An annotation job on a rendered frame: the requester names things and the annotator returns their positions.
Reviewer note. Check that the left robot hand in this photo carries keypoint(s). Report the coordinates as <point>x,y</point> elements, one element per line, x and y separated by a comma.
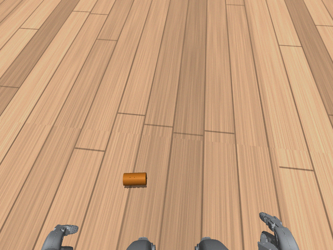
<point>55,237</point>

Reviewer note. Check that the can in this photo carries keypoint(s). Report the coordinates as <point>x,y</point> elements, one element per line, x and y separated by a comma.
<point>135,178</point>

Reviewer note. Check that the right robot hand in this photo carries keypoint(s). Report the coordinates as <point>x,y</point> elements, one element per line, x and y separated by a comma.
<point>282,238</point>

